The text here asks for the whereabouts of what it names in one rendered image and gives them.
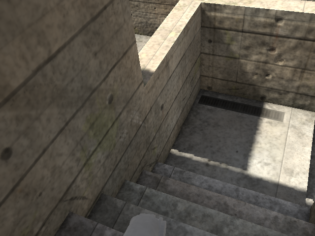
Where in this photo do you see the left robot thigh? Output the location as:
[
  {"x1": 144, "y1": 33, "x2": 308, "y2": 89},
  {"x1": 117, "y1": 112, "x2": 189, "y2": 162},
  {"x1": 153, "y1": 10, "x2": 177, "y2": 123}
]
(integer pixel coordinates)
[{"x1": 123, "y1": 213, "x2": 166, "y2": 236}]

